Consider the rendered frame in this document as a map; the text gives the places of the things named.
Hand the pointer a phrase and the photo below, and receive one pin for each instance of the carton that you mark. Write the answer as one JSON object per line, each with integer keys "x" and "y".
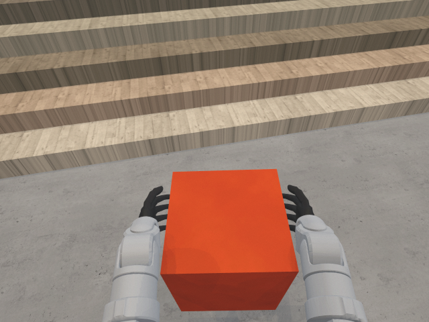
{"x": 227, "y": 245}

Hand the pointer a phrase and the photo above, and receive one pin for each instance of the robot right forearm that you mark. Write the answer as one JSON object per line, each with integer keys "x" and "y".
{"x": 329, "y": 289}

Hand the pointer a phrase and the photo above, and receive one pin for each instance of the robot left hand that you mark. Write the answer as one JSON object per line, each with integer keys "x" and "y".
{"x": 150, "y": 209}

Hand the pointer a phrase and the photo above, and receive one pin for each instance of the robot left forearm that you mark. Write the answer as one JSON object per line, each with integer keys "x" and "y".
{"x": 136, "y": 274}

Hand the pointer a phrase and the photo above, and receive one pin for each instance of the robot right hand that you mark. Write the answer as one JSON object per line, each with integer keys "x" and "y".
{"x": 301, "y": 208}

